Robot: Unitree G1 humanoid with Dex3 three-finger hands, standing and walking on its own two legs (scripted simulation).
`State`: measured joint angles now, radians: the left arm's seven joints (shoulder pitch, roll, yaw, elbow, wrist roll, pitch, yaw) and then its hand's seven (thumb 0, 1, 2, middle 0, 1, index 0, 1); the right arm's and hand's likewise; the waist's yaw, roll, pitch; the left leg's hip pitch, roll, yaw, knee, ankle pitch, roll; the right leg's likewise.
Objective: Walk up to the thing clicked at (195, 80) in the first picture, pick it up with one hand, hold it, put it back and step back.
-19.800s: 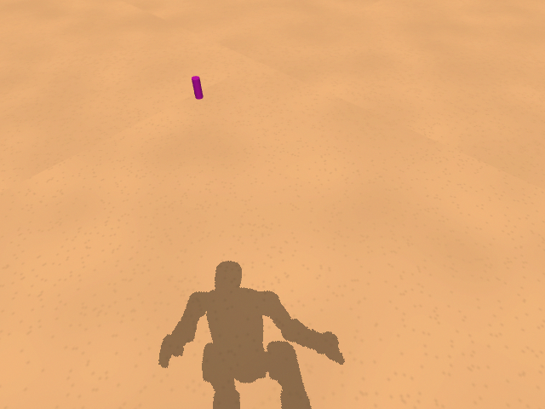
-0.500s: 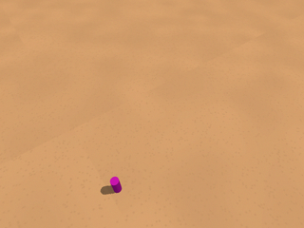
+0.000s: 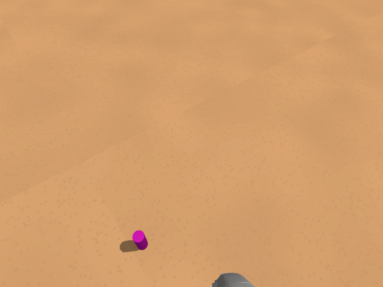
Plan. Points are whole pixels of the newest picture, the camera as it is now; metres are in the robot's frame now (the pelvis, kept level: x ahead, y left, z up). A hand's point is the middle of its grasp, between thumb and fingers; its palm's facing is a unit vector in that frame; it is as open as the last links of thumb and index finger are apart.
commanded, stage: walk up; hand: left
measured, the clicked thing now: (140, 240) +0.40 +0.22 -0.70
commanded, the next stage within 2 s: none
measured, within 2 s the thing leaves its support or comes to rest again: neither
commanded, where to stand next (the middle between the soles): +0.00 -0.01 m, yaw -1 degrees
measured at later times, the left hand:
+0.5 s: hand out of the picture +0.12 +0.25 -0.17, palm faces +0.03 -0.92 -0.39, open 7.3 cm
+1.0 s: hand out of the picture -0.02 +0.25 -0.14, palm faces -0.05 -0.88 -0.47, open 7.3 cm
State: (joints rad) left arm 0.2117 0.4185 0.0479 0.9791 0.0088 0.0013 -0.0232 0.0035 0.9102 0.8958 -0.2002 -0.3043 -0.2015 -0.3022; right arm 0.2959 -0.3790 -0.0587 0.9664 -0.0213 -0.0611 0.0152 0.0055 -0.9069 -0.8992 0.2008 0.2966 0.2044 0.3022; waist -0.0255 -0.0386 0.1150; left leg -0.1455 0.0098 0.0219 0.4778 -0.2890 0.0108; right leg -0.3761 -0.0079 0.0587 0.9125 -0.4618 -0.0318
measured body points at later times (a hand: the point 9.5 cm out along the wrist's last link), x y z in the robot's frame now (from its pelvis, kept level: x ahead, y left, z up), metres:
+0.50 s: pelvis -0.05 -0.01 -0.04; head +0.02 +0.00 +0.40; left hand +0.12 +0.30 -0.14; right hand +0.07 -0.33 -0.16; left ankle -0.07 +0.11 -0.74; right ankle +0.11 -0.15 -0.74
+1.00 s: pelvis -0.06 -0.05 -0.02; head -0.06 -0.07 +0.43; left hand -0.02 +0.29 -0.11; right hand -0.03 -0.40 -0.13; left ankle -0.07 +0.10 -0.72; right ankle -0.03 -0.17 -0.74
